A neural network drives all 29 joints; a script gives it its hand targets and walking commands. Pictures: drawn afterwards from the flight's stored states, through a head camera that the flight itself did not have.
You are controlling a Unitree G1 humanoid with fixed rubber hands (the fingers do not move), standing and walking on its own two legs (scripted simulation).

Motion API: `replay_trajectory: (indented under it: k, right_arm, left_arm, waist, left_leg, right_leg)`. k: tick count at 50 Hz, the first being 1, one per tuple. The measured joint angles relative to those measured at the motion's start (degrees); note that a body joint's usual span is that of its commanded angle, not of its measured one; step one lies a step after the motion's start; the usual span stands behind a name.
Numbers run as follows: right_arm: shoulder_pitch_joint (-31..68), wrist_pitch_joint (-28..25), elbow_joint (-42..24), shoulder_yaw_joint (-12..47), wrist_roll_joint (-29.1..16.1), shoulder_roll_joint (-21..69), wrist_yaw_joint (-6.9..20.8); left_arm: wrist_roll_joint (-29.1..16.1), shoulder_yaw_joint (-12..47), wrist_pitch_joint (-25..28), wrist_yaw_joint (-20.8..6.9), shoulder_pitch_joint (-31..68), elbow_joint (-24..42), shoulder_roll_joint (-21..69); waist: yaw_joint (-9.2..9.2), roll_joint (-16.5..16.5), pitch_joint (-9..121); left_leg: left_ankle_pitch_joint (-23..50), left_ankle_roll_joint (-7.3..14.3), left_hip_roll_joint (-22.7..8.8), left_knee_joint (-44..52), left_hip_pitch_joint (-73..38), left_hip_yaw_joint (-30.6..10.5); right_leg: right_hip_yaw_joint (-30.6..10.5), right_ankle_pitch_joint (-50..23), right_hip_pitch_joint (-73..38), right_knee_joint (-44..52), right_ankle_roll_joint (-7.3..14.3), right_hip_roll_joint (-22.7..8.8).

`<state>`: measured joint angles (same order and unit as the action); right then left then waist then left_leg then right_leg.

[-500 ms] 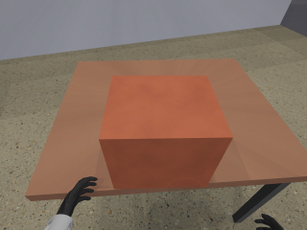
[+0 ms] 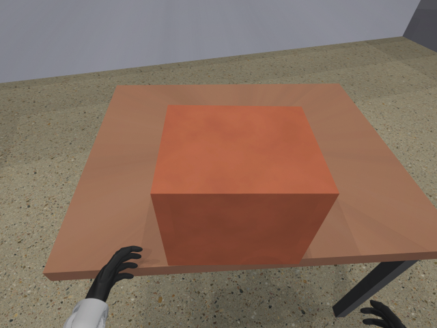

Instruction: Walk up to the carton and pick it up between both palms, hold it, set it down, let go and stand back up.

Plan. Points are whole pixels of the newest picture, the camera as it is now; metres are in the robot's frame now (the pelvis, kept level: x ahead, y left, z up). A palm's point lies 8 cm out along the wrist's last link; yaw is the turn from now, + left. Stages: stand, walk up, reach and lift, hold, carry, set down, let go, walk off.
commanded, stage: stand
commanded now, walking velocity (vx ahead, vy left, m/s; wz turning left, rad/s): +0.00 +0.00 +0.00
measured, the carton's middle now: (234, 186) +0.40 -0.02 +0.03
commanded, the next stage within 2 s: none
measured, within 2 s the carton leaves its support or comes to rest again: neither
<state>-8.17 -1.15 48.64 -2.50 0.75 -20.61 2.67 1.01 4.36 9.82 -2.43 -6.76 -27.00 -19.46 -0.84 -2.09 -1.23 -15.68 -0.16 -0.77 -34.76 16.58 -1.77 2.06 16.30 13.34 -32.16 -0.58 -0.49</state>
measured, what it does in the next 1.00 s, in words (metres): stands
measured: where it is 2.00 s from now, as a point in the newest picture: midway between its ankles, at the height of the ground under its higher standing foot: outside the picture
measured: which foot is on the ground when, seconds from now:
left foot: down 0.00-1.00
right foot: down 0.00-1.00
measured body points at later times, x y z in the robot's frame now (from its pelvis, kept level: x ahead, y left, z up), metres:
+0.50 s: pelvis +0.00 -0.01 +0.00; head +0.00 +0.01 +0.45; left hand +0.24 +0.23 -0.03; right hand +0.14 -0.31 -0.09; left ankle +0.03 +0.12 -0.73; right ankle +0.01 -0.13 -0.73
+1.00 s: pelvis +0.01 -0.02 +0.01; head +0.01 -0.01 +0.46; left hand +0.25 +0.23 -0.03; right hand +0.15 -0.32 -0.09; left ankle +0.03 +0.12 -0.73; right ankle +0.01 -0.13 -0.73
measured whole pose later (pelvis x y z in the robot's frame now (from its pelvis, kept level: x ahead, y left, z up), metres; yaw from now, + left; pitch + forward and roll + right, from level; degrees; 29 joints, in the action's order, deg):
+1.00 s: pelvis +0.01 -0.02 +0.01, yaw +1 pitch -3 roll -1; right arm -6.2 -0.6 53.0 -1.7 0.2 -20.6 2.5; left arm 0.6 2.2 9.2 -1.7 -3.2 -33.6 -19.7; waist -1.0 -1.2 -1.8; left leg -13.5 -1.8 -1.3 -28.7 12.5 -3.1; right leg 3.4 15.3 9.4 -27.4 0.7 0.0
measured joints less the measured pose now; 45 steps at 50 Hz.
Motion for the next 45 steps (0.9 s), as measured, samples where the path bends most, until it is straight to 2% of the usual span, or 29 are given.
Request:
replay_trajectory:
  k: [13,45]
  right_arm:
    - [0.7,0.2,1.1,0.0,-0.1,0.2,0.0]
    - [1.5,0.4,3.7,0.7,-0.5,0.2,0.0]
  left_arm:
    - [-0.1,0.0,0.0,0.1,0.7,-1.2,-0.3]
    - [-0.6,-1.6,-0.4,0.5,3.0,-5.7,-0.4]
  waist:
    - [-0.46,0.4,0.2]
    - [-0.21,1.0,-0.6]
  left_leg:
    - [0.1,-0.2,0.0,0.3,-0.1,-0.5]
    - [1.7,-1.4,-0.5,5.2,-3.5,-1.2]
  right_leg:
    - [0.5,0.0,-0.3,0.4,0.1,0.0]
    - [1.2,-0.8,-3.5,4.2,1.1,0.4]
